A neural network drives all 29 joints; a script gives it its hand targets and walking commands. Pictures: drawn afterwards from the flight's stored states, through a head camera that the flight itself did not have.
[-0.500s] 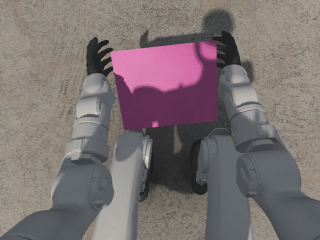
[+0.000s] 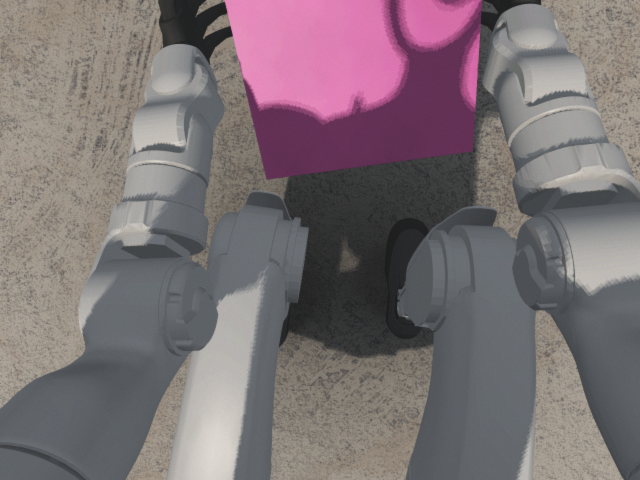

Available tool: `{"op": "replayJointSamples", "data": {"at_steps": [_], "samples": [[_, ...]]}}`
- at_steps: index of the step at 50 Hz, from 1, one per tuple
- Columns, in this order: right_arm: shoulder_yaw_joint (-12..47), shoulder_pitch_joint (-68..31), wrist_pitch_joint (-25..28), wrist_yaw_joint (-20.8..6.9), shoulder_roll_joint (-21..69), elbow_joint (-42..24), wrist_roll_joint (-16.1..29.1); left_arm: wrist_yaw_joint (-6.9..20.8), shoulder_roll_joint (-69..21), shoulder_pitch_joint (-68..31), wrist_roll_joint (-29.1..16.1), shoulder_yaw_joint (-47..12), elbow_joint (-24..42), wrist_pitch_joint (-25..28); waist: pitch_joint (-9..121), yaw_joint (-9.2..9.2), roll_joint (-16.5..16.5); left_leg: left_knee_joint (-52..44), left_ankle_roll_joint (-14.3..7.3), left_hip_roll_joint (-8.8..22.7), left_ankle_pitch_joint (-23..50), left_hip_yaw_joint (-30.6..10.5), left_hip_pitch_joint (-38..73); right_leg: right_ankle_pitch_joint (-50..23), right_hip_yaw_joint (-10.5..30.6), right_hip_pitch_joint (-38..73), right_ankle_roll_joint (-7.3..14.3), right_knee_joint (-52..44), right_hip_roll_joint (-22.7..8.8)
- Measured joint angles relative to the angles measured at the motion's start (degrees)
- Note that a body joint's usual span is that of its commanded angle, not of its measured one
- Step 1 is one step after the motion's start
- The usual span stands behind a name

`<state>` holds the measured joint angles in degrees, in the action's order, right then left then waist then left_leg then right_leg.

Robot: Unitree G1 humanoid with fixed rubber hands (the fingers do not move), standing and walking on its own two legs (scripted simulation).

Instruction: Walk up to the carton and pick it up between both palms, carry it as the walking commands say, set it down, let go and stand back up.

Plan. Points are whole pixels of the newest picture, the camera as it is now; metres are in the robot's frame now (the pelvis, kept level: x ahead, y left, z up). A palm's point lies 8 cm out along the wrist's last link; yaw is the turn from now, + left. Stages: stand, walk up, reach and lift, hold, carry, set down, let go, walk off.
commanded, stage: set down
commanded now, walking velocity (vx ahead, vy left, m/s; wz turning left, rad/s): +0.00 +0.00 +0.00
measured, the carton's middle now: (351, 61) +0.52 +0.00 -0.24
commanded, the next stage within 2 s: none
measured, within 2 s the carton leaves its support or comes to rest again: rests again in 1.88 s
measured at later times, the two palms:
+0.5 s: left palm (191, 17) +0.53 +0.17 -0.15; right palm out of the picture +0.57 -0.14 -0.16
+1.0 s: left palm (191, 16) +0.53 +0.17 -0.16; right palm out of the picture +0.57 -0.15 -0.16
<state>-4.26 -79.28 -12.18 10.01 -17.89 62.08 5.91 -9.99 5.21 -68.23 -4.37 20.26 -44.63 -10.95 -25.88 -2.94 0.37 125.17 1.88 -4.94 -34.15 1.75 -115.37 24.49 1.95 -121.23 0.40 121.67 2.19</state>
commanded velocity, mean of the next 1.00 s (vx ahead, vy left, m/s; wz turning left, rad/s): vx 0.00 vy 0.00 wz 0.00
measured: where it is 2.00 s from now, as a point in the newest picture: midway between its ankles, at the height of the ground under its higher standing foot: (338, 305)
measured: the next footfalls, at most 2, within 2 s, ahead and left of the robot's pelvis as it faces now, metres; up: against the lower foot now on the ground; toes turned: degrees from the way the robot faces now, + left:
none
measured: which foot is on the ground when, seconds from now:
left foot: down 0.00-1.00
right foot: down 0.00-1.00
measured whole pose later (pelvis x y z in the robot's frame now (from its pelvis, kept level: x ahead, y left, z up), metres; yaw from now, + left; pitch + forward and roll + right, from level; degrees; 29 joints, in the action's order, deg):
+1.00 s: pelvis +0.04 +0.00 -0.02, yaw +2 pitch +40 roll +3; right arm -12.2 -75.5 -5.8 4.6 -14.8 63.4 0.1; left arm -4.3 4.1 -65.9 2.4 26.7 -47.7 -5.1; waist -7.7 -1.8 0.6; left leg 128.1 2.9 -6.6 -37.5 0.4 -131.4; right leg 28.6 0.8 -137.0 1.0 125.1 1.6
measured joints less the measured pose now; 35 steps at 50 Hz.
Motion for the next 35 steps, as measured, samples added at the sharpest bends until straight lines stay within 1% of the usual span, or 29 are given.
{"op": "replayJointSamples", "data": {"at_steps": [3, 7, 9, 12, 17, 22, 27, 35], "samples": [[-1.22, 0.57, 0.71, -0.45, 0.61, 2.51, -1.05, 0.91, -0.71, 0.22, 1.35, 1.97, -2.90, 0.57, 6.07, 0.03, -0.17, 0.50, 0.09, -0.14, 0.87, 0.25, -5.13, -0.77, 0.25, -5.12, -0.08, 0.61, 0.15], [-2.75, 0.30, 1.25, -0.65, 1.51, 4.87, -3.37, 2.27, -0.83, -0.27, 4.61, 4.66, -5.69, 0.59, 12.35, 0.28, -0.71, 1.03, 0.44, -0.52, 1.50, 0.26, -10.81, -1.21, 0.38, -10.73, -0.24, 1.35, 0.54], [-3.35, -0.10, 1.56, -0.85, 1.85, 4.76, -4.47, 2.98, -0.51, -0.79, 5.94, 5.64, -6.00, 0.65, 13.59, 0.56, -0.96, 1.11, 0.65, -0.74, 1.58, 0.23, -12.49, -1.20, 0.42, -12.41, -0.19, 1.59, 0.61], [-4.68, 0.72, 2.29, -1.32, 2.25, 3.00, -5.55, 3.76, -0.34, -1.23, 7.10, 6.17, -5.54, 0.70, 14.35, 1.02, -0.93, 1.19, 1.19, -1.63, 1.20, -0.31, -13.72, -0.21, -0.08, -13.43, 0.46, 2.06, -0.36], [-5.07, 2.26, 3.45, -1.89, 2.99, 0.45, -5.33, 4.17, -0.26, 0.53, 7.01, 5.24, -2.14, 1.70, 16.10, 1.07, 0.60, 1.41, 1.94, -1.63, -0.73, -1.51, -15.17, 1.42, -1.30, -15.09, 1.36, 2.13, -0.55], [-4.76, 4.22, 2.91, -2.28, 3.99, -1.73, -4.49, 4.70, -0.62, 4.04, 6.14, 4.70, 1.00, 3.14, 18.73, 1.30, 1.18, 1.65, 1.75, -1.25, -2.82, -2.06, -16.04, 3.16, -1.86, -16.03, 1.29, 2.02, -0.27], [-4.57, 6.13, 3.75, -2.64, 4.23, -2.57, -4.04, 4.86, -1.24, 5.99, 5.88, 4.31, 1.87, 4.07, 20.68, 1.09, 1.14, 1.66, 1.21, -0.94, -3.78, -2.02, -16.53, 3.98, -1.81, -16.42, 0.81, 1.74, 0.06], [-5.85, 5.92, 5.00, -3.53, 3.81, -1.09, -4.73, 4.83, -1.42, 5.44, 5.58, 4.11, 0.32, 4.99, 20.83, 1.27, 0.86, 1.67, 0.70, -1.27, -3.24, -1.35, -16.93, 3.90, -1.10, -16.54, 0.28, 1.94, -0.15]]}}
